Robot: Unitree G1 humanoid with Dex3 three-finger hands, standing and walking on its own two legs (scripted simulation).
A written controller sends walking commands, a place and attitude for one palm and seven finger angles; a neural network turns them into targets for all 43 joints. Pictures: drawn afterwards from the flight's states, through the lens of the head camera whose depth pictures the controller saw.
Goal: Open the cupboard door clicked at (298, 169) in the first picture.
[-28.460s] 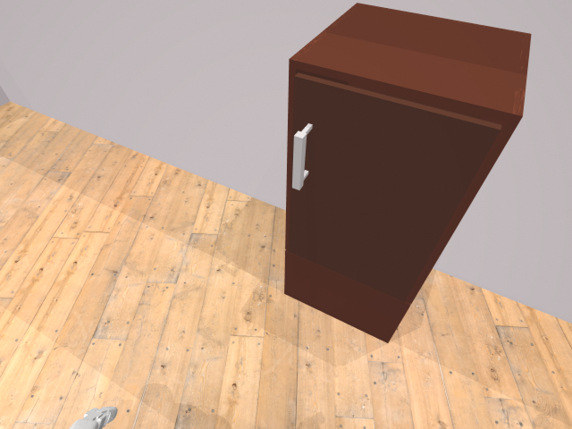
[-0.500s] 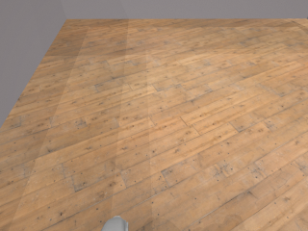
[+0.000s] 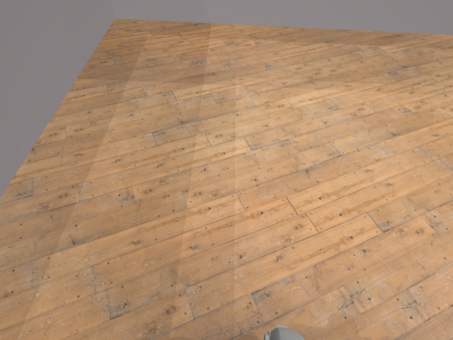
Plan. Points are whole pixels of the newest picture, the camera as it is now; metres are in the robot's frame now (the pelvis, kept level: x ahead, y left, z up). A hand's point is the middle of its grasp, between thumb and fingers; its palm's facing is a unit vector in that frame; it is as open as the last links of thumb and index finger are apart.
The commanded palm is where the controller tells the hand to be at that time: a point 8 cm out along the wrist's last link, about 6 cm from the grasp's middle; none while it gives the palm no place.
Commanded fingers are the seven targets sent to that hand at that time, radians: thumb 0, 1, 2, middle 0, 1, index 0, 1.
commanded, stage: turn to face it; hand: left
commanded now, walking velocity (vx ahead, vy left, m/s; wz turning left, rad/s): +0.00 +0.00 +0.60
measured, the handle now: out of the picture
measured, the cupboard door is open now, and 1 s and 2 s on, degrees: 42 42 42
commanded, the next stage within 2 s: none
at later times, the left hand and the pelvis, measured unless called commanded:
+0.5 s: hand out of the picture +0.07 +0.19 -0.19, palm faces +0.36 -0.91 -0.21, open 7.3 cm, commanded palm none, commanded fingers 0.00 0.90 0.90 -0.20 -0.30 -0.20 -0.30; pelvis +0.08 -0.01 -0.02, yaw +19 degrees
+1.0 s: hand out of the picture +0.08 +0.18 -0.15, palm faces +0.55 -0.79 -0.29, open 7.4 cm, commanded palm none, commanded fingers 0.00 0.90 0.90 -0.20 -0.30 -0.20 -0.30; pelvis +0.11 -0.05 -0.01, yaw +34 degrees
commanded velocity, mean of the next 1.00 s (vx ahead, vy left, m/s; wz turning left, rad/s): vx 0.00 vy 0.00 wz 0.60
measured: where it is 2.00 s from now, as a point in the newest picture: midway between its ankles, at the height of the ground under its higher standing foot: outside the picture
